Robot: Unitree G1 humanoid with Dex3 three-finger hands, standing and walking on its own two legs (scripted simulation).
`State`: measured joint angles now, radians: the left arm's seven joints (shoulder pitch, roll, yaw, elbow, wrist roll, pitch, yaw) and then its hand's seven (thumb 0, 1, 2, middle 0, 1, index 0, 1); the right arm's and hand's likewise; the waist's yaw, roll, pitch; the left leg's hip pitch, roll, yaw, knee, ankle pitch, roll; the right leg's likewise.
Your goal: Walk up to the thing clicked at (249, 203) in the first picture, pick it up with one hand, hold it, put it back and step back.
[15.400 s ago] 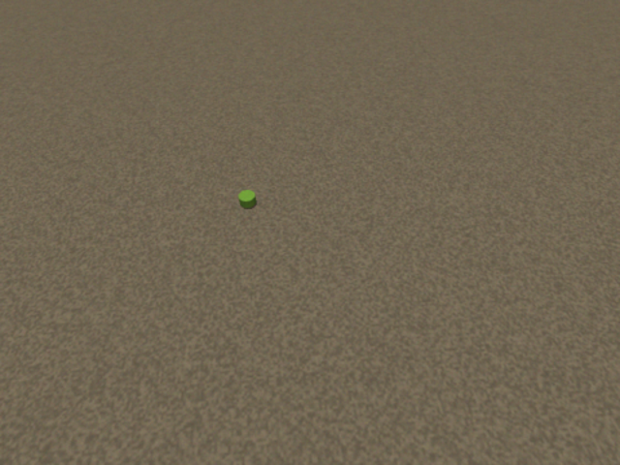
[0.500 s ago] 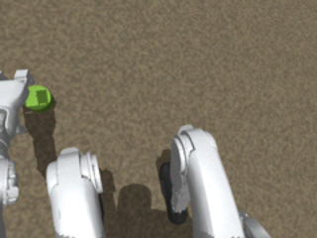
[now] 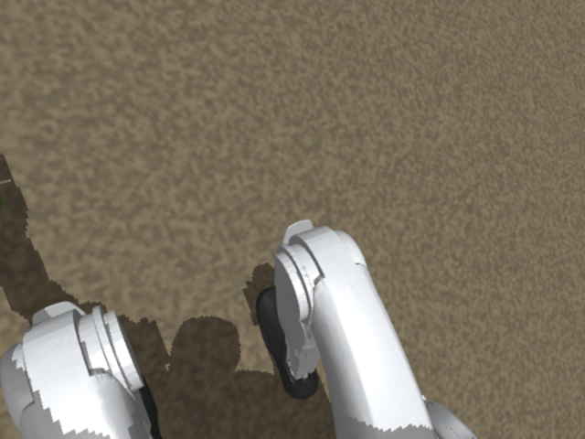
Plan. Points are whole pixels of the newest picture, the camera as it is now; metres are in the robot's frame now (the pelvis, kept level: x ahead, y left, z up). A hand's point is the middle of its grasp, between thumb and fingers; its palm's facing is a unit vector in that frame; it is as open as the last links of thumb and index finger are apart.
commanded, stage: rest palm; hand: left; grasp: from above
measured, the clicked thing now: out of the picture +0.47 +0.29 -0.28
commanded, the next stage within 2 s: close in 0.84 s
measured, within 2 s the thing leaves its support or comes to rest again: neither
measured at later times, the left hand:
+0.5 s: hand out of the picture +0.46 +0.28 -0.25, palm faces -0.45 -0.14 -0.88, open 14.0 cm
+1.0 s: hand out of the picture +0.46 +0.28 -0.27, palm faces -0.45 -0.13 -0.88, open 13.8 cm
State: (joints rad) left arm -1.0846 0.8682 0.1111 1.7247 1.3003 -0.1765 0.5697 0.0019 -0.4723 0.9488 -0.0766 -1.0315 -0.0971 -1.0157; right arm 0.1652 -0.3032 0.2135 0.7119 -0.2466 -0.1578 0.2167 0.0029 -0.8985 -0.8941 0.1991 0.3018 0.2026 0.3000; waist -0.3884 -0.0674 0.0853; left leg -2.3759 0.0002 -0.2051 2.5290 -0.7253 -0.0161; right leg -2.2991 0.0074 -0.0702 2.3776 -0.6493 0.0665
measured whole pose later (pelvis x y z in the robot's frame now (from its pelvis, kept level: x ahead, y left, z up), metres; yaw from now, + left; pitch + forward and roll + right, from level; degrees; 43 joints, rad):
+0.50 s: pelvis +0.00 +0.00 +0.00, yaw -2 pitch +30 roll -14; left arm -1.10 0.95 0.12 1.80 1.34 -0.21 0.66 0.00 -0.50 0.97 -0.08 -1.00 -0.09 -1.00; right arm 0.09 -0.34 0.25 0.69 -0.30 -0.22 0.26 0.00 -0.90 -0.90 0.20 0.30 0.20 0.30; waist -0.40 -0.12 0.13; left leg -2.36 0.00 -0.25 2.57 -0.75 -0.02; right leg -2.26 0.02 -0.11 2.38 -0.66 0.07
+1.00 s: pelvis +0.00 +0.01 -0.01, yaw -4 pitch +28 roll -16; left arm -1.11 0.99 0.09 1.83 1.32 -0.20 0.68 0.00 -0.46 0.94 -0.09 -1.05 -0.11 -1.03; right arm 0.09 -0.35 0.32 0.67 -0.30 -0.27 0.30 0.00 -0.91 -0.90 0.20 0.30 0.20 0.30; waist -0.43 -0.14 0.18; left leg -2.36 0.00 -0.27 2.58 -0.74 0.00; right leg -2.24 0.03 -0.13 2.37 -0.64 0.08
